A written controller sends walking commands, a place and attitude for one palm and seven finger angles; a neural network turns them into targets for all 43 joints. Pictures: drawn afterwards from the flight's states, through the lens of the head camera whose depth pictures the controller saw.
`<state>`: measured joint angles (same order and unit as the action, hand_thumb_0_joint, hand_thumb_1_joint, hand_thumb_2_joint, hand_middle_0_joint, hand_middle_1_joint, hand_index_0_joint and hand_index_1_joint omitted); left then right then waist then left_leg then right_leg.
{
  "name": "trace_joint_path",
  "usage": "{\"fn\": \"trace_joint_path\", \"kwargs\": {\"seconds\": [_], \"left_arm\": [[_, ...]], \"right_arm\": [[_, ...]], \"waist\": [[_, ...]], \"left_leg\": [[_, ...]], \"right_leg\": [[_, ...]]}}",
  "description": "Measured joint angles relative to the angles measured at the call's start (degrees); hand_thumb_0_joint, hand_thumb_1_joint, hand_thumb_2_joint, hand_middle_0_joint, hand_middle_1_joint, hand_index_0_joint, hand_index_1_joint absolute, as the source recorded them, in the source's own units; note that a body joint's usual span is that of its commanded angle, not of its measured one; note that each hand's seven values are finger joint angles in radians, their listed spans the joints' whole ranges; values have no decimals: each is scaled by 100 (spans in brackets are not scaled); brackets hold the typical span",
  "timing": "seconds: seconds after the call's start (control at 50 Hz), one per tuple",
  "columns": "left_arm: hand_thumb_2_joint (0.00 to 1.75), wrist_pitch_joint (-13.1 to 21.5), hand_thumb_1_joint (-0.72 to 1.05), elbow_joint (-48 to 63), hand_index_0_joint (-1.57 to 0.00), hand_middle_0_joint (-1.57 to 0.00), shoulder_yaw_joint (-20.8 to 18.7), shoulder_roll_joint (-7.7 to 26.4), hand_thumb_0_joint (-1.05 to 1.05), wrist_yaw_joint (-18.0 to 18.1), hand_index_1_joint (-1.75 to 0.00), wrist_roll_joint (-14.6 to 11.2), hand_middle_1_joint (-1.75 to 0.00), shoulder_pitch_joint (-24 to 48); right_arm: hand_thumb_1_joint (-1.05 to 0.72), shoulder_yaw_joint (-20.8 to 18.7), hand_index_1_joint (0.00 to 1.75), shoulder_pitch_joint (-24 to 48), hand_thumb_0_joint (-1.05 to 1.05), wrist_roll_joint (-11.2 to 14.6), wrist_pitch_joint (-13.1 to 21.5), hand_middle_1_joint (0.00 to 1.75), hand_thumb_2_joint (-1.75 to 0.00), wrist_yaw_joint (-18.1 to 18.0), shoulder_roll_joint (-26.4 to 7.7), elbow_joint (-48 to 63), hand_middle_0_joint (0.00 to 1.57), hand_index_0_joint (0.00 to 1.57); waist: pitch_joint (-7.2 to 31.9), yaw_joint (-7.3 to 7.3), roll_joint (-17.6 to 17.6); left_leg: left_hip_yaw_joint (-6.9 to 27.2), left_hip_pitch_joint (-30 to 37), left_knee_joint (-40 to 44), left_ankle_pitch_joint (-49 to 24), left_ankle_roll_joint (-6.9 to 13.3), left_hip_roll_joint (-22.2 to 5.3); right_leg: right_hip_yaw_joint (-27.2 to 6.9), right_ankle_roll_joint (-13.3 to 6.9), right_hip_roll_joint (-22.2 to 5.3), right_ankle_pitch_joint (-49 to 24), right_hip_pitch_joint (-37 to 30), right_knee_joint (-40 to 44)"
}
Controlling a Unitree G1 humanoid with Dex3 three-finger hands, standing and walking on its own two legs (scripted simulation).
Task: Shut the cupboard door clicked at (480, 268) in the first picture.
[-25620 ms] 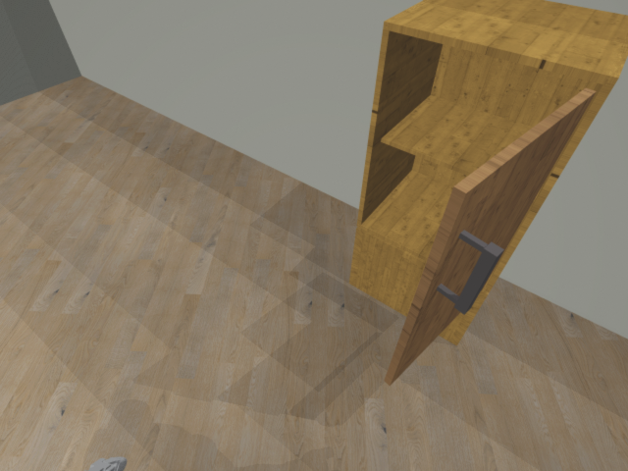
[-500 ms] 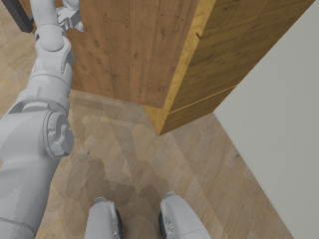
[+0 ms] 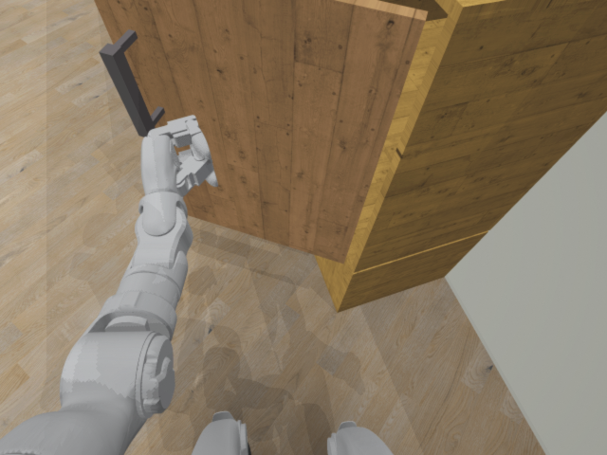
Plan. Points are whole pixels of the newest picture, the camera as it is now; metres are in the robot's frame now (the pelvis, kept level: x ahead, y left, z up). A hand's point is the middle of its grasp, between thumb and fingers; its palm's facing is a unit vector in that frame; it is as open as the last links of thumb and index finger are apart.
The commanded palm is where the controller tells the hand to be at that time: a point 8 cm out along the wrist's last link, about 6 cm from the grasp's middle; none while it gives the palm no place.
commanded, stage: pull the fist back off the door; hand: left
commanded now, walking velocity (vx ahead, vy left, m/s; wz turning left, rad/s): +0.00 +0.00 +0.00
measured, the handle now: (138, 87) +0.63 +0.20 +0.08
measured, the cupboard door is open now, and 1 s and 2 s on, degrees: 53 53 53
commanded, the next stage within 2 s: draw the hand back to the body in 0.10 s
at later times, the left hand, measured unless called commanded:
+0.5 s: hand (167, 184) +0.42 +0.13 +0.10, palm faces +0.09 -1.00 -0.03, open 3.1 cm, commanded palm +0.38 +0.18 +0.12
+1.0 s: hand (22, 274) +0.29 +0.22 +0.17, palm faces +0.19 -0.95 -0.24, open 3.3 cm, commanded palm +0.25 +0.26 +0.19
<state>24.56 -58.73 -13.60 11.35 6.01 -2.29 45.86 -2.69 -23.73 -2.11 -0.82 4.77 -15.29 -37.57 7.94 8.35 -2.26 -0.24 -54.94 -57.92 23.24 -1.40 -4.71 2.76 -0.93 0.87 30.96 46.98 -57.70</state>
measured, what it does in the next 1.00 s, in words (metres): rises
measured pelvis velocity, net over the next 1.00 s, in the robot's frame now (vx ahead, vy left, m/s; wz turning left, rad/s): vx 0.00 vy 0.02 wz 0.01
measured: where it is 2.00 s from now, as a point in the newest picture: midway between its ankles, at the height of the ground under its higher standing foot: outside the picture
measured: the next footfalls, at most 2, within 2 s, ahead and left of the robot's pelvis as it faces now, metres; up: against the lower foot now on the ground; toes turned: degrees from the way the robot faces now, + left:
none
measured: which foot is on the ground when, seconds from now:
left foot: down 0.00-1.00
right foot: down 0.00-1.00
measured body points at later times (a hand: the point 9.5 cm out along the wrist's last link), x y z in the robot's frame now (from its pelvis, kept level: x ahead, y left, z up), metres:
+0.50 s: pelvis +0.00 +0.00 +0.02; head +0.05 -0.02 +0.47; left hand +0.41 +0.19 +0.11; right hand +0.03 -0.24 -0.11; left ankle +0.03 +0.14 -0.67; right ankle -0.04 -0.11 -0.67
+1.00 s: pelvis +0.00 +0.02 +0.07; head +0.00 +0.00 +0.52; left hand +0.28 +0.27 +0.18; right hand +0.20 -0.20 -0.01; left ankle +0.03 +0.14 -0.67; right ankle -0.04 -0.11 -0.67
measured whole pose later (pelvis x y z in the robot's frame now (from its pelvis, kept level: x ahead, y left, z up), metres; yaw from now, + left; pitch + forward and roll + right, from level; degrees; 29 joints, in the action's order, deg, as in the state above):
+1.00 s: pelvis +0.00 +0.02 +0.07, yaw +1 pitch -1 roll +0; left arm 3.3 -3.3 -5.6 16.5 3.1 -4.6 -1.9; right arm 2.6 -8.4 3.5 -1.4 -4.9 -13.0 -31.7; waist 1.1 -1.3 -2.4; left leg -2.9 -16.8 -30.3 13.0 0.4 -1.5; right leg 1.2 1.0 -1.6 19.4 9.3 -29.3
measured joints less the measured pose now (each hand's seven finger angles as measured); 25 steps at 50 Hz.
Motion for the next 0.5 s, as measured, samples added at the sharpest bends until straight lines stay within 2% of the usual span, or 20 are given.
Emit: {"fn": "trace_joint_path", "kwargs": {"seconds": [0.08,0.14,0.2,0.28,0.32,0.4,0.5], "left_arm": [[90,151,90,202,-130,-130,336,-188,2,58,-150,43,-150,-132],[90,82,90,-22,-130,-130,393,-236,2,96,-150,112,-150,50],[90,-69,90,-344,-130,-130,284,-196,2,145,-150,109,-150,313],[90,-122,90,-480,-130,-130,-60,-60,2,127,-149,67,-150,456],[90,-53,90,-168,-130,-130,-194,-3,2,47,-149,48,-150,225],[90,-35,90,761,-130,-130,-106,43,2,-202,-149,-99,-150,-686],[90,-612,90,1458,-130,-130,96,21,2,-554,-149,-531,-150,-1635]], "right_arm": [[-91,-48,29,337,1,37,46,30,-90,-47,-21,-20,20,20],[-91,-3,29,572,1,60,30,30,-90,-89,7,-36,20,20],[-91,79,29,718,0,70,6,30,-90,-122,86,-9,20,20],[-91,187,29,702,0,56,-10,30,-90,-145,201,61,20,20],[-91,197,30,583,0,57,-43,30,-90,-145,239,112,20,20],[-90,177,30,244,1,154,-139,30,-90,-143,234,139,20,20],[-90,232,30,16,1,374,-259,30,-90,-273,182,73,20,20]], "waist": [[-9,-100,-1],[-4,-114,-10],[-9,-74,-7],[-7,-9,5],[4,-33,-7],[25,-203,-109],[-63,-387,-124]], "left_leg": [[25,62,-43,18,-3,36],[17,82,-64,13,3,59],[-8,81,-51,-19,7,71],[-64,55,-16,-66,4,56],[-122,116,37,-78,-1,37],[-234,511,277,-99,8,10],[-242,1263,780,-241,40,39]], "right_leg": [[26,1,-33,43,-74,-59],[19,7,-58,62,-79,-118],[-4,9,-73,55,-47,-159],[-62,3,-65,19,36,-186],[-121,-1,-51,-3,17,-161],[-226,12,-29,-70,-322,73],[-214,36,-39,-246,-1093,627]]}}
